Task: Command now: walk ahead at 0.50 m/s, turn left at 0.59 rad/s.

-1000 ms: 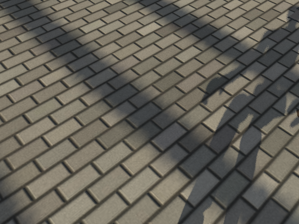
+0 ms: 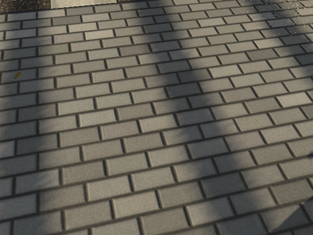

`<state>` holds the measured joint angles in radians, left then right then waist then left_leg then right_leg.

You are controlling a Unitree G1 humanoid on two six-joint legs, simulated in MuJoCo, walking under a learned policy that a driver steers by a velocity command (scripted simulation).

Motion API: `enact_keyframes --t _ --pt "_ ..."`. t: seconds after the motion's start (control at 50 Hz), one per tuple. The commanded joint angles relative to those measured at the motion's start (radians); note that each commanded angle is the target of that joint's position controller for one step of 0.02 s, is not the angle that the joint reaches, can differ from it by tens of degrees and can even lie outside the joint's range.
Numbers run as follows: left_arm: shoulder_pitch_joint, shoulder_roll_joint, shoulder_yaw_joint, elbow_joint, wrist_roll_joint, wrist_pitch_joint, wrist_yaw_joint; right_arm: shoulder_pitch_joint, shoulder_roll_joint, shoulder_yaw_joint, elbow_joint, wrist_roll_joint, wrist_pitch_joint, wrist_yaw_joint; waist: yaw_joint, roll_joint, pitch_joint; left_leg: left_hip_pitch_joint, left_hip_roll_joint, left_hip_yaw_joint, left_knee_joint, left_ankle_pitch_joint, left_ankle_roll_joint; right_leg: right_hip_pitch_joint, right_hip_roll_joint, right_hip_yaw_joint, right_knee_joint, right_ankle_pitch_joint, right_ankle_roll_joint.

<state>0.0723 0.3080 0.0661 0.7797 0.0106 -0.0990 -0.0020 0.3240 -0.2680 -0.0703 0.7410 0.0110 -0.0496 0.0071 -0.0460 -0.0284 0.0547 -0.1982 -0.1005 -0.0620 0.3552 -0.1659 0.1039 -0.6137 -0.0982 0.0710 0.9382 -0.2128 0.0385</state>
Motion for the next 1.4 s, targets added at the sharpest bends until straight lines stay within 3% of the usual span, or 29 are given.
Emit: enact_keyframes --t 0.02,0.12,0.2,0.26,0.28,0.3,0.32,0.34,0.38,0.46,0.58,0.68,0.74,0.76,0.78,0.8,0.82,0.84,0.9,1.16,1.22,1.24,1.26,1.28,1.3,1.32,1.34,1.36,1.4 --pt "-0.055 0.051 0.009 -0.069 0.002 -0.002 0.0 -0.024 -0.185 -0.049 -0.072 0.005 -0.016 -0.023 0.016 0.079 -0.046 -0.015 0.211 -0.198 -0.147 0.171 0.149 0.018 0.033 -0.014 -0.202 0.193 0.031" --pt "-0.145 0.045 -0.003 -0.094 -0.016 -0.018 -0.027 0.046 -0.163 -0.041 -0.026 0.006 -0.014 -0.025 -0.039 0.117 -0.027 0.02 0.232 -0.189 -0.126 0.071 0.109 0.095 0.057 -0.025 -0.401 0.38 0.01" --pt "-0.159 0.077 0.001 -0.109 -0.019 -0.026 -0.042 0.083 -0.172 -0.043 0.01 -0.002 -0.005 -0.026 -0.041 0.136 -0.001 0.211 0.316 -0.214 -0.055 0.227 0.095 0.017 0.055 -0.043 -0.442 0.216 -0.062" --pt "0.063 0.137 0.033 -0.049 -0.015 -0.029 -0.04 0.042 -0.174 -0.037 0.006 -0.007 0.007 -0.03 0.079 0.128 -0.142 0.239 0.253 -0.114 0.216 0.675 0.043 0.313 0.116 -0.101 -0.474 0.178 -0.147" --pt "0.228 0.183 0.043 -0.023 -0.008 -0.027 -0.04 0.039 -0.149 -0.022 -0.015 -0.022 0.008 -0.035 0.143 0.044 -0.283 0.088 0.202 -0.071 0.478 0.513 0.01 0.585 -0.016 0.081 -0.445 0.227 -0.215" --pt "0.311 0.261 0.066 0.0 -0.01 -0.018 -0.047 0.157 -0.076 -0.002 -0.029 -0.015 -0.008 -0.027 0.092 -0.236 -0.378 -0.318 0.028 0.003 0.843 -0.088 -0.087 0.926 -0.219 0.549 -0.528 0.049 -0.39" --pt "0.312 0.178 0.044 0.006 -0.044 -0.015 -0.055 0.116 -0.122 0.0 -0.035 -0.015 -0.028 -0.022 0.116 -0.206 -0.353 -0.487 0.037 -0.077 0.923 -0.375 -0.086 0.969 -0.229 0.735 -0.651 -0.168 -0.384" --pt "0.247 0.132 0.031 -0.012 -0.043 -0.009 -0.049 0.004 -0.169 -0.013 -0.057 0.01 -0.043 -0.013 0.126 -0.117 -0.202 -0.567 0.092 -0.085 0.945 -0.299 -0.076 0.854 -0.211 0.609 -0.665 -0.21 -0.338" --pt "0.173 0.107 0.02 -0.037 -0.021 0.004 -0.04 -0.106 -0.156 -0.011 -0.083 -0.01 -0.065 -0.011 0.097 0.019 -0.068 -0.535 0.152 -0.048 0.824 -0.187 -0.077 0.622 -0.134 0.434 -0.698 -0.04 -0.308" --pt "0.177 0.106 0.017 -0.043 -0.022 0.008 -0.019 -0.093 -0.112 -0.008 -0.094 -0.03 -0.055 -0.015 0.046 -0.05 -0.076 -0.424 0.175 -0.017 0.617 -0.129 -0.125 0.488 -0.064 0.302 -0.737 0.203 -0.311" --pt "0.264 0.145 0.035 -0.023 -0.038 0.031 0.013 -0.299 -0.065 0.012 -0.145 -0.018 -0.061 -0.009 0.111 -0.05 -0.046 -0.308 0.109 0.004 0.236 0.214 -0.169 0.377 0.008 0.208 -0.725 0.218 -0.25" --pt "0.322 0.138 0.038 -0.013 -0.042 0.054 0.024 -0.364 -0.105 -0.002 -0.166 -0.001 -0.079 0.008 0.112 -0.069 -0.045 -0.241 0.084 -0.033 0.111 0.173 -0.146 0.475 -0.033 0.327 -0.621 0.154 -0.222" --pt "0.283 0.107 0.031 -0.035 -0.034 0.058 0.021 -0.184 -0.164 -0.032 -0.125 -0.009 -0.09 -0.002 0.006 -0.078 -0.134 0.042 0.122 -0.03 0.05 0.122 -0.071 0.445 0.017 0.319 -0.428 0.249 -0.17" --pt "0.277 0.052 0.011 -0.059 -0.016 0.054 0.016 -0.03 -0.218 -0.047 -0.111 -0.024 -0.09 -0.012 -0.061 0.014 -0.276 0.294 0.285 -0.176 0.082 0.06 -0.005 0.327 0.077 0.24 -0.165 0.126 -0.136" --pt "0.418 -0.016 -0.011 -0.086 -0.041 0.044 0.016 0.047 -0.286 -0.064 -0.075 -0.029 -0.073 -0.008 -0.004 0.334 -0.4 0.592 0.504 -0.602 0.017 -0.121 0.154 -0.007 0.209 0.106 0.136 -0.345 -0.078" --pt "0.413 0.083 0.004 -0.068 -0.053 0.044 0.019 0.035 -0.199 -0.047 -0.08 -0.01 -0.066 -0.002 -0.017 0.274 -0.337 0.547 0.523 -0.703 -0.033 -0.316 0.148 -0.136 0.122 0.113 0.276 -0.371 -0.067" --pt "0.313 0.139 0.021 -0.076 -0.049 0.049 0.018 -0.008 -0.14 -0.031 -0.087 -0.009 -0.062 -0.004 -0.039 0.17 -0.202 0.427 0.473 -0.551 -0.051 -0.295 0.106 -0.167 0.089 0.104 0.315 -0.279 -0.06" --pt "0.261 0.132 0.023 -0.087 -0.04 0.053 0.02 -0.056 -0.124 -0.023 -0.088 -0.016 -0.058 -0.004 -0.023 0.103 -0.126 0.311 0.429 -0.422 -0.07 -0.165 0.082 -0.144 0.057 0.072 0.306 -0.204 -0.049" --pt "0.23 0.084 0.024 -0.112 -0.04 0.065 0.005 -0.111 -0.09 -0.012 -0.063 -0.025 -0.06 -0.003 0.025 0.145 -0.046 0.126 0.349 -0.207 -0.146 0.029 0.066 -0.07 -0.003 0.047 0.223 -0.112 -0.038" --pt "-0.06 0.031 -0.001 -0.243 -0.035 0.062 -0.054 -0.032 -0.21 -0.047 0.039 0.008 -0.037 -0.012 -0.031 0.081 0.02 0.225 0.367 0.168 -0.17 0.324 0.035 -0.042 0.017 -0.084 -0.281 0.192 -0.073" --pt "-0.006 0.079 0.024 -0.255 -0.028 0.07 -0.059 -0.031 -0.253 -0.059 0.043 0.02 -0.017 -0.021 0.029 0.122 -0.042 0.285 0.374 0.224 0.014 0.745 0.003 0.101 0.1 -0.16 -0.31 0.04 -0.132" --pt "0.109 0.115 0.046 -0.23 -0.028 0.075 -0.055 -0.04 -0.259 -0.06 0.04 0.024 -0.008 -0.025 0.1 0.117 -0.106 0.259 0.356 0.251 0.177 0.849 -0.015 0.257 0.143 -0.181 -0.346 0.043 -0.163" --pt "0.282 0.172 0.079 -0.184 -0.032 0.082 -0.04 -0.035 -0.235 -0.049 0.035 0.019 -0.008 -0.03 0.187 0.086 -0.193 0.119 0.319 0.272 0.409 0.769 -0.051 0.529 0.162 -0.151 -0.391 0.096 -0.204" --pt "0.37 0.272 0.102 -0.165 -0.039 0.091 -0.017 0.016 -0.131 -0.015 0.002 -0.026 -0.016 -0.026 0.165 -0.127 -0.279 -0.238 0.227 0.276 0.762 0.107 -0.103 0.859 -0.065 0.219 -0.4 0.092 -0.304" --pt "0.338 0.306 0.095 -0.205 -0.038 0.073 -0.025 0.034 -0.092 0.012 -0.046 -0.026 -0.05 -0.013 0.113 -0.23 -0.444 -0.513 0.052 0.061 1.017 -0.452 -0.131 1.039 -0.25 0.773 -0.58 -0.108 -0.481" --pt "0.336 0.213 0.07 -0.202 -0.032 0.059 -0.033 -0.082 -0.189 -0.012 -0.06 0.013 -0.075 0.001 0.174 -0.094 -0.383 -0.619 0.116 -0.047 1.046 -0.377 -0.115 1.002 -0.223 0.691 -0.634 -0.153 -0.42" --pt "0.303 0.179 0.058 -0.193 -0.029 0.049 -0.032 -0.132 -0.187 -0.008 -0.079 0.028 -0.089 0.006 0.154 -0.072 -0.245 -0.638 0.152 -0.026 0.982 -0.288 -0.097 0.866 -0.184 0.545 -0.642 -0.102 -0.381" --pt "0.235 0.149 0.048 -0.194 -0.027 0.045 -0.03 -0.125 -0.171 -0.005 -0.061 0.01 -0.092 -0.001 0.102 0.017 -0.172 -0.58 0.197 -0.02 0.89 -0.215 -0.098 0.713 -0.142 0.43 -0.644 0.001 -0.343" --pt "0.152 0.098 0.027 -0.213 -0.008 0.041 -0.024 -0.087 -0.178 -0.013 -0.038 -0.012 -0.072 -0.003 0.038 -0.018 -0.122 -0.445 0.239 -0.017 0.792 -0.143 -0.115 0.523 -0.095 0.307 -0.68 0.204 -0.323"
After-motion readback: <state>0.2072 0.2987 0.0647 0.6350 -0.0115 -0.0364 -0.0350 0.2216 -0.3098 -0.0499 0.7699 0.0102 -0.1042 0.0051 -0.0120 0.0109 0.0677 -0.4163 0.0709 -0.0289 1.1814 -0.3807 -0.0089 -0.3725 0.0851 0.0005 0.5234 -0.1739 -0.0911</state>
